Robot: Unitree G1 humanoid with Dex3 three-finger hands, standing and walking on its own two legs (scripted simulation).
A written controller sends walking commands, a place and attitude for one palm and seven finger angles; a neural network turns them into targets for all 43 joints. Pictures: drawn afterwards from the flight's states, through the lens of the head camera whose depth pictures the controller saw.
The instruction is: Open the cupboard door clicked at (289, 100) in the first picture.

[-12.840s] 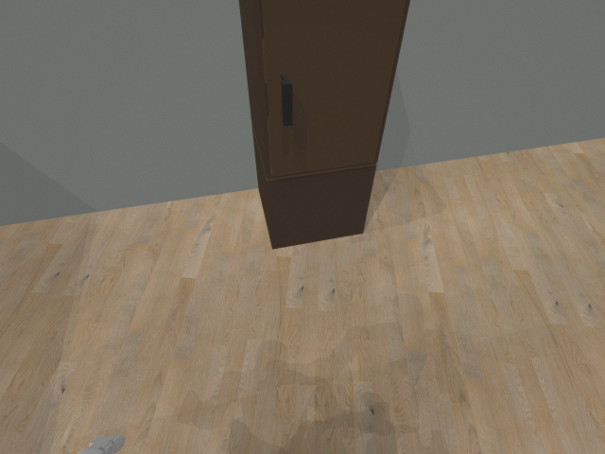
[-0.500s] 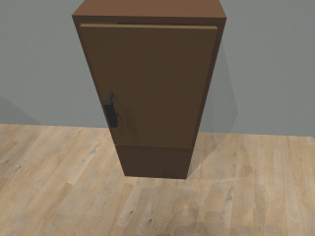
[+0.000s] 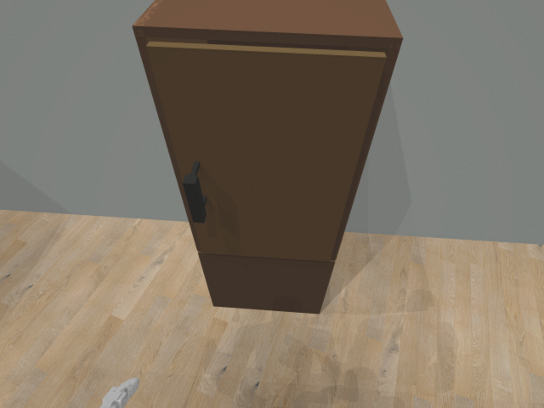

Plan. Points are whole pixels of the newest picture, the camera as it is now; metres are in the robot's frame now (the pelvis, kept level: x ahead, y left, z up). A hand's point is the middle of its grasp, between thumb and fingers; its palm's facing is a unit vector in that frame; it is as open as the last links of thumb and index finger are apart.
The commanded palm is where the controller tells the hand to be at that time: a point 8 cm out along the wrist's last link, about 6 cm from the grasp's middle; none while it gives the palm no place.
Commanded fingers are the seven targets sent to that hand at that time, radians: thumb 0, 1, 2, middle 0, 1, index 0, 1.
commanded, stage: raise the hand with hooked fingers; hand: left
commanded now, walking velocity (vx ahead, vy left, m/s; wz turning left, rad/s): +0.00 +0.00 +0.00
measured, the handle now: (197, 192) +0.54 +0.20 -0.05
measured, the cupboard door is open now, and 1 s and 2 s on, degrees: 0 0 0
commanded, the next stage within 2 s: move the hooked fingers beside the handle in 2.00 s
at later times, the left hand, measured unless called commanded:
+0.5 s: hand out of the picture +0.13 +0.20 -0.05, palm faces +0.03 -1.00 -0.06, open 9.7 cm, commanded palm +0.12 +0.26 -0.05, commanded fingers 0.00 0.18 0.59 -0.25 -0.76 -0.25 -0.76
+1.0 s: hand (116, 368) +0.18 +0.25 -0.05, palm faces -0.04 -1.00 -0.03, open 12.6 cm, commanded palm +0.16 +0.31 -0.04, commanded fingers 0.00 -0.41 0.34 -0.29 -1.14 -0.29 -1.14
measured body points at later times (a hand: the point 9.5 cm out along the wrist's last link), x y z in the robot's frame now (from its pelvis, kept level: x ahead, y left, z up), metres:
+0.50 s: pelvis -0.08 -0.03 -0.11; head -0.03 -0.01 +0.34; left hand +0.12 +0.25 -0.04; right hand +0.15 -0.25 -0.17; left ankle -0.01 +0.10 -0.74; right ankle -0.06 -0.10 -0.74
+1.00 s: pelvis -0.07 +0.02 -0.09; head +0.01 +0.04 +0.36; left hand +0.18 +0.30 -0.05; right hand +0.10 -0.24 -0.16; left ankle -0.01 +0.10 -0.74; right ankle -0.06 -0.10 -0.74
